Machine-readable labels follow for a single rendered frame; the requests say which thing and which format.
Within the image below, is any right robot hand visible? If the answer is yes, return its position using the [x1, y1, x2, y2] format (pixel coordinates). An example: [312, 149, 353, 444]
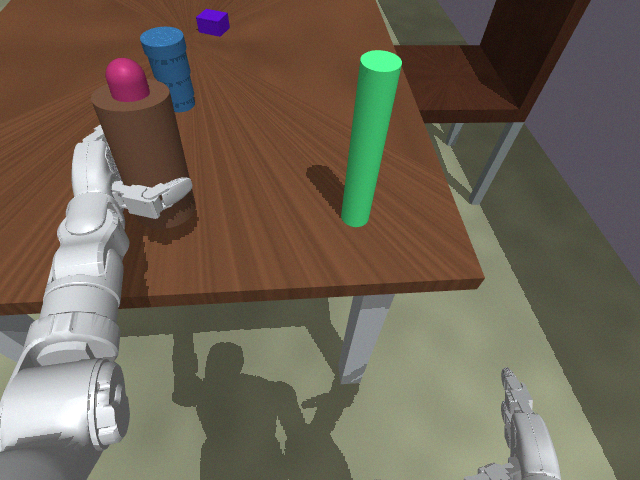
[464, 367, 561, 480]

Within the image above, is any left robot hand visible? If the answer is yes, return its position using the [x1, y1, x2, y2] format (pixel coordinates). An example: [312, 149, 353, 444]
[71, 124, 192, 219]

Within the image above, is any left robot arm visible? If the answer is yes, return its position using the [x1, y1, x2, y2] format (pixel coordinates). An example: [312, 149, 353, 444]
[0, 192, 130, 480]

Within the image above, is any chair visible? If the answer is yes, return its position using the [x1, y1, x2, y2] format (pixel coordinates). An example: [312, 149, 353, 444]
[394, 0, 591, 205]

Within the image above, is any table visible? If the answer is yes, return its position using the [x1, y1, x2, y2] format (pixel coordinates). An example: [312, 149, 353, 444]
[0, 0, 485, 384]

